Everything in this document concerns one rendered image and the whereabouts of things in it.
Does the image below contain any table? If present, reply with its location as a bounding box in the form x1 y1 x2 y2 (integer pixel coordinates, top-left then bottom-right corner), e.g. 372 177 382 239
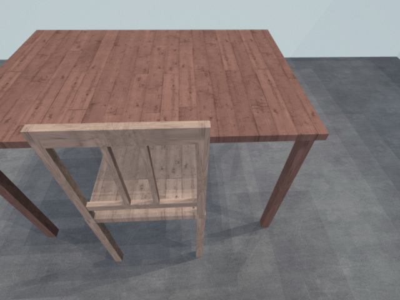
0 29 329 238

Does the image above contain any chair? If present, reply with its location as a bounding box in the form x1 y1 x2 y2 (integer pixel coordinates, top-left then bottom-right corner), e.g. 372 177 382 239
21 121 211 261

